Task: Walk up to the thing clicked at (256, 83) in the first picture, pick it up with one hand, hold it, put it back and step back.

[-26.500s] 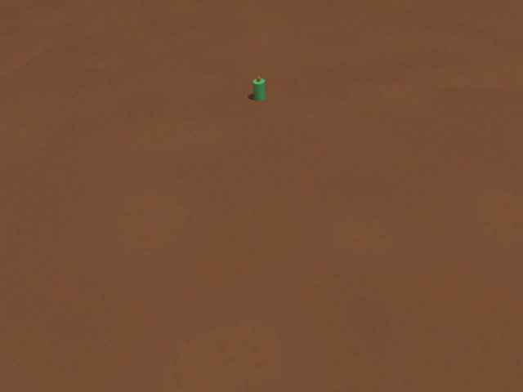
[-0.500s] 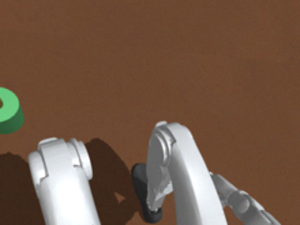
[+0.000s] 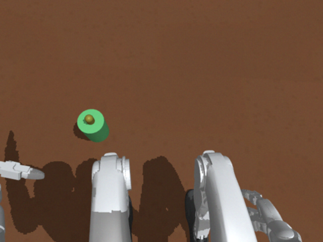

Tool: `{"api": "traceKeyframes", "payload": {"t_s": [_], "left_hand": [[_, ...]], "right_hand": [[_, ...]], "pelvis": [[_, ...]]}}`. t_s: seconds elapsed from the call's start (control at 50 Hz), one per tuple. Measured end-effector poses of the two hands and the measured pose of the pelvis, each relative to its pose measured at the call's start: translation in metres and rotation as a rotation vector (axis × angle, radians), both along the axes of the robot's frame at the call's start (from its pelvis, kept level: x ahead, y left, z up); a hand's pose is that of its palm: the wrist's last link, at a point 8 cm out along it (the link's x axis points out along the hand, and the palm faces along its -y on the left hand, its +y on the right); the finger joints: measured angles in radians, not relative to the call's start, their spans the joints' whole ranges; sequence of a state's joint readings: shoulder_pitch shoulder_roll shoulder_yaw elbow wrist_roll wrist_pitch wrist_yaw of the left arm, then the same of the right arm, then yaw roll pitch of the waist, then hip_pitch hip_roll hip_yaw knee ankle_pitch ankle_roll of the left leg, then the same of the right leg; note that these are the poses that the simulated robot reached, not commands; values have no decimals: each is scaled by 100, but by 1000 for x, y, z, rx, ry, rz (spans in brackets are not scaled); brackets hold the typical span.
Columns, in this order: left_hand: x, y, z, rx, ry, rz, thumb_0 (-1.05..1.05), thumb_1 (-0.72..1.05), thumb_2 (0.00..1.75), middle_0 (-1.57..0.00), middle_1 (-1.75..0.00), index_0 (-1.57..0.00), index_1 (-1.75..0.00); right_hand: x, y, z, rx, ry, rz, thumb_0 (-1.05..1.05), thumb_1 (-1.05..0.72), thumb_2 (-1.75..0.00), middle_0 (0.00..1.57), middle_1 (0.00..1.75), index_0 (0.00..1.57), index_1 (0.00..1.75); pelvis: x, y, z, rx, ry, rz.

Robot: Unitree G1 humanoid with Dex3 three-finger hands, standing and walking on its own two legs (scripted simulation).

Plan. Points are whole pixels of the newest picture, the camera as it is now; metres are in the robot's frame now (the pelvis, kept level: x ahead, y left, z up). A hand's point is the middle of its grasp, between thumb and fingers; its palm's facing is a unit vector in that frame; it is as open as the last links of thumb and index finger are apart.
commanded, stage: home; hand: left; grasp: from the side
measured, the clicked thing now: (93, 125) +0.46 +0.26 -0.29
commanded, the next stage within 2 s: none
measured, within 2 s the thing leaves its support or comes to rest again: neither
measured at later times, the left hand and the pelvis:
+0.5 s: hand (0, 170) +0.26 +0.26 +0.13, palm faces +0.24 -0.89 -0.40, open 17.4 cm; pelvis +0.06 -0.02 +0.23, yaw +6 degrees
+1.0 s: hand out of the picture +0.25 +0.21 +0.29, palm faces +0.24 -0.92 -0.31, open 17.6 cm; pelvis +0.10 +0.01 +0.33, yaw +8 degrees
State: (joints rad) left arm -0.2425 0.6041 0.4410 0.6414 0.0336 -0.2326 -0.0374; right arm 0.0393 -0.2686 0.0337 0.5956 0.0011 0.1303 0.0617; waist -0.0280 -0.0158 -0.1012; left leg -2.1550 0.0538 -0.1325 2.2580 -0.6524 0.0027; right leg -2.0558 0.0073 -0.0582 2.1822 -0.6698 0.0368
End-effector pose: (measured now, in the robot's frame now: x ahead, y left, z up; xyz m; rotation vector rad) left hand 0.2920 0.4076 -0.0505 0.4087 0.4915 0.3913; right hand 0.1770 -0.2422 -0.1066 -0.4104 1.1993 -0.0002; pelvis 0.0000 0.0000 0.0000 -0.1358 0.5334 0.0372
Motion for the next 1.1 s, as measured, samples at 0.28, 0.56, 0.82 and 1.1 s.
{"api": "traceKeyframes", "payload": {"t_s": [0.28, 0.56, 0.82, 1.1], "left_hand": [[-43, -72, 125, -61, 174, 71, -1, -56, 4, -6, -5, -6, -5], [-57, -121, 241, -177, 271, 116, -1, -53, 6, -6, -5, -6, -6], [-64, -147, 343, -209, 218, 71, 0, -55, 4, -6, -4, -6, -5], [-81, -157, 363, -236, 216, 76, -1, -58, 3, -5, -4, -5, -5]], "right_hand": [[54, -1, 126, 52, -173, -51, 1, -90, -90, 21, 30, 21, 30], [83, 0, 275, 8, -350, -87, 1, -90, -90, 21, 30, 21, 30], [87, 27, 359, 33, -480, -128, 1, -89, -90, 21, 30, 21, 30], [108, 38, 380, 80, -561, -59, 1, -89, -90, 21, 30, 21, 30]], "pelvis": [[25, -18, 129, 69, 3, 40], [67, -13, 251, 90, -138, 76], [98, 5, 322, 102, -302, 96], [101, 3, 337, 119, -368, 105]]}}
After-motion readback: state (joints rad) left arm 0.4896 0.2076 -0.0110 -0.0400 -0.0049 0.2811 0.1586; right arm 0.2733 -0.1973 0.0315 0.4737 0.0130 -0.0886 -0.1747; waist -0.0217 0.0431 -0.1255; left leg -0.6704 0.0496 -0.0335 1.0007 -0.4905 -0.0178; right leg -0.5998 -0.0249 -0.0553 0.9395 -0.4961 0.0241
